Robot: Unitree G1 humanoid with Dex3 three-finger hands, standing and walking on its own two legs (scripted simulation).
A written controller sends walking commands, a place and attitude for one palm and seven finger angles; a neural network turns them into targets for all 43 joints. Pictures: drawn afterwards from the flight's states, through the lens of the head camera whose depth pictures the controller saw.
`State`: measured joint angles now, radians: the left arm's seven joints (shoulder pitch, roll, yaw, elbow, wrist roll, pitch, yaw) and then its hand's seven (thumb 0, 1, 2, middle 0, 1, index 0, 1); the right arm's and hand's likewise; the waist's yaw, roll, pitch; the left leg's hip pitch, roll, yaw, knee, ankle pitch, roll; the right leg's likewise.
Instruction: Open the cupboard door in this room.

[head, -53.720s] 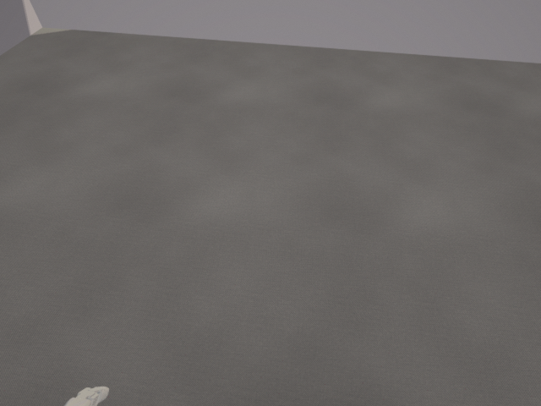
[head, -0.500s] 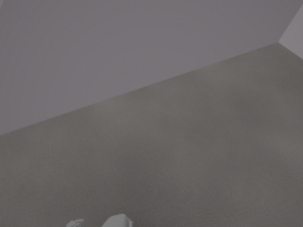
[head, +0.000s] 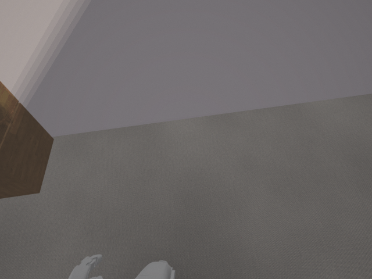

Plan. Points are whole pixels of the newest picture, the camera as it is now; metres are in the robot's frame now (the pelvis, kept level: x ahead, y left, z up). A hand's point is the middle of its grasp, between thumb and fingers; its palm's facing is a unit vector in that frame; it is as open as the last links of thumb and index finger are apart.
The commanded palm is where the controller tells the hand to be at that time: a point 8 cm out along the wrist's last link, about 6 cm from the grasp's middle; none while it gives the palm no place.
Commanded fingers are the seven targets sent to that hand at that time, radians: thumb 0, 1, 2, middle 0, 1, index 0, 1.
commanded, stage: turn to face it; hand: left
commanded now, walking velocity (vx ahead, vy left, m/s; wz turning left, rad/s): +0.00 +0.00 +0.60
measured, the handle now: out of the picture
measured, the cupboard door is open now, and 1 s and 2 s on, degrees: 49 49 49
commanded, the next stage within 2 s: take the last steps up to it in 1.46 s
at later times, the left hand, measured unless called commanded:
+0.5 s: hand out of the picture +0.04 +0.23 -0.16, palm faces +0.34 -0.90 -0.27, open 7.4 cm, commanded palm none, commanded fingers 0.00 0.90 0.90 -0.20 -0.30 -0.20 -0.30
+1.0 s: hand out of the picture -0.03 +0.19 -0.18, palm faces +0.62 -0.75 -0.24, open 7.4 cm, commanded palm none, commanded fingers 0.00 0.90 0.90 -0.20 -0.30 -0.20 -0.30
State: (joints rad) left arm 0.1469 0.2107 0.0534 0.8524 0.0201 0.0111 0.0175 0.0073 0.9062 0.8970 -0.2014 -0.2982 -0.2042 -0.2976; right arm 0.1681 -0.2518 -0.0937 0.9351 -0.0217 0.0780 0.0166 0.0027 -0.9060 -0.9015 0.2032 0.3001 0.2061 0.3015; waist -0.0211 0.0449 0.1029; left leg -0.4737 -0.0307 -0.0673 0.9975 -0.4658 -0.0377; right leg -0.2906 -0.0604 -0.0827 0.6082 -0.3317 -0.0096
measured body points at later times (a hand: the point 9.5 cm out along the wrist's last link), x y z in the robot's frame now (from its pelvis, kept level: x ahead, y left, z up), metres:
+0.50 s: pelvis +0.02 -0.01 +0.00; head +0.08 +0.01 +0.45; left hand +0.02 +0.27 -0.14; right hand +0.19 -0.22 -0.14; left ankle -0.01 +0.12 -0.73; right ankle +0.06 -0.15 -0.69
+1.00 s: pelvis +0.04 -0.02 +0.00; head +0.08 +0.03 +0.44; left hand -0.06 +0.23 -0.16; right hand +0.28 -0.16 -0.13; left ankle -0.02 +0.08 -0.73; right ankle +0.09 -0.15 -0.67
